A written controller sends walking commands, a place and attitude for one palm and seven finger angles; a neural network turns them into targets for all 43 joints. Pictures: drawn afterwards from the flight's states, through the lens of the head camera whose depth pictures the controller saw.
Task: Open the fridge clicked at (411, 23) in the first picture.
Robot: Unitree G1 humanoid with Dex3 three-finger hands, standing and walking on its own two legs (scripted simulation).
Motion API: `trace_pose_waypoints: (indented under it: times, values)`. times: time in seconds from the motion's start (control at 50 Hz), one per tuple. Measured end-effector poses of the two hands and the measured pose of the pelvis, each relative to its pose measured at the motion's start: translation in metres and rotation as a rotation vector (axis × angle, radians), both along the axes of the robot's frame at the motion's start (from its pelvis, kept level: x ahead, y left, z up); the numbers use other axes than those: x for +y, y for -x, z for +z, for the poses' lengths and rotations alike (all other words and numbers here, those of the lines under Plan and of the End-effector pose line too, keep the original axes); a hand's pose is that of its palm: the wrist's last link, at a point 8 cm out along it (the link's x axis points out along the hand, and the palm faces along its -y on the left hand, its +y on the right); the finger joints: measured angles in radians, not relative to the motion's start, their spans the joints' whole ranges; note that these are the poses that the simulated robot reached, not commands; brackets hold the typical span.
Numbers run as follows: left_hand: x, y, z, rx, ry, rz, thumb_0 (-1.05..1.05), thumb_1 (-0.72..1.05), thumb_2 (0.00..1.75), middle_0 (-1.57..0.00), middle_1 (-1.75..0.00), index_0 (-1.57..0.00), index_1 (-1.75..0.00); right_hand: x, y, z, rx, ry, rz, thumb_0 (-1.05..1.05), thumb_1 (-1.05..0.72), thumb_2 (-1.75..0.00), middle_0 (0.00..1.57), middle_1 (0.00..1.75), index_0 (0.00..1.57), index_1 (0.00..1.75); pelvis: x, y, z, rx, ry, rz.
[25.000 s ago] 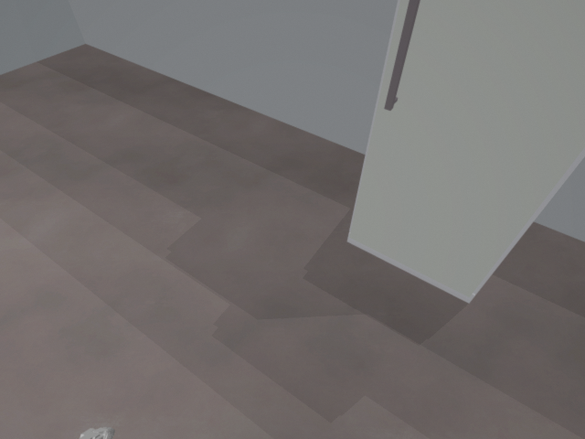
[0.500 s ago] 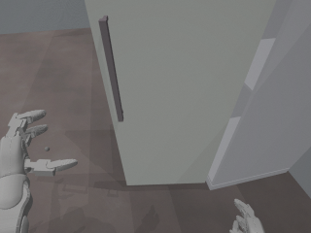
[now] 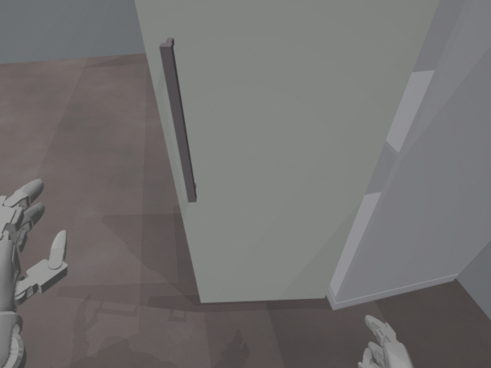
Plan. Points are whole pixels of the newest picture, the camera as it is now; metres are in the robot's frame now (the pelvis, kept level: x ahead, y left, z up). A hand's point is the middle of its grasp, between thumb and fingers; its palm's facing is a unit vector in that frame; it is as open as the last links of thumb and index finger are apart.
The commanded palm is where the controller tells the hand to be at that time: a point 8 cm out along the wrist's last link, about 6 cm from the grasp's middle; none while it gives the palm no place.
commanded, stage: draw the hand back to the body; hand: left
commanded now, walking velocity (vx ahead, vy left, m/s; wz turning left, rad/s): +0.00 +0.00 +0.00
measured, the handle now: (183, 132) +0.51 +0.21 +0.14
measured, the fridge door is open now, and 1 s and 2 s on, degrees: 79 79 79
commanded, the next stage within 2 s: step back with the hand held close in 0.34 s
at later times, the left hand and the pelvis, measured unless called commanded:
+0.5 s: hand (54, 261) +0.18 +0.27 +0.16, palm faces +0.49 -0.79 -0.36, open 7.4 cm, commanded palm +0.13 +0.30 +0.17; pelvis -0.01 +0.00 +0.00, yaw +0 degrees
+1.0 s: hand (14, 298) +0.13 +0.29 +0.15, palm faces +0.46 -0.75 -0.47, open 7.4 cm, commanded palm +0.07 +0.32 +0.17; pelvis -0.07 +0.02 -0.01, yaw +0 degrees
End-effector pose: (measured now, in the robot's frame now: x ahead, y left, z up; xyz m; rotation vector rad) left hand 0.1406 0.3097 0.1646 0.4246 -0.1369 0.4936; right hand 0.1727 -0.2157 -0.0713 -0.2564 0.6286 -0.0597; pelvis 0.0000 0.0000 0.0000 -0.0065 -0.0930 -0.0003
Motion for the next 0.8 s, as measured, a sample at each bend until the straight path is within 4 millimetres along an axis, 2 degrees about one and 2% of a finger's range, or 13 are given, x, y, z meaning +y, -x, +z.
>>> trace_pose_waypoints:
  times: [0.2,0.38,0.56,0.68,0.8]
  values:
    - [0.002,0.006,0.000,-0.013,0.010,0.024,0.02,0.85,0.88,-0.21,-0.33,-0.21,-0.32,0.003,-0.001,0.001,-0.004,0.006,0.014,0.01,-0.90,-0.90,0.20,0.30,0.20,0.30,0.000,0.003,0.000,-0.010,0.001,0.007]
    - [-0.003,0.004,0.006,-0.029,-0.008,-0.002,0.02,0.88,0.90,-0.21,-0.31,-0.21,-0.30,0.005,0.006,-0.001,0.000,-0.010,0.009,0.01,-0.90,-0.90,0.20,0.30,0.20,0.30,0.000,0.006,0.000,-0.015,0.000,0.002]
    - [-0.001,0.001,0.011,-0.053,-0.050,-0.018,0.02,0.89,0.90,-0.21,-0.30,-0.21,-0.30,-0.001,0.014,-0.004,0.041,0.004,-0.004,0.01,-0.90,-0.90,0.20,0.30,0.20,0.30,-0.001,0.012,0.000,0.024,0.012,0.007]
    - [-0.005,-0.003,0.003,0.006,-0.088,-0.098,0.02,0.89,0.90,-0.21,-0.30,-0.21,-0.30,-0.010,0.026,-0.002,0.063,0.025,-0.080,0.01,-0.90,-0.90,0.20,0.30,0.20,0.30,0.009,0.020,-0.002,0.075,0.008,-0.009]
    - [0.004,0.009,0.002,0.031,-0.134,-0.132,0.02,0.89,0.90,-0.21,-0.30,-0.22,-0.30,-0.009,0.046,0.000,0.075,0.044,-0.129,0.01,-0.90,-0.90,0.20,0.30,0.20,0.30,0.017,0.034,-0.005,0.084,0.002,-0.017]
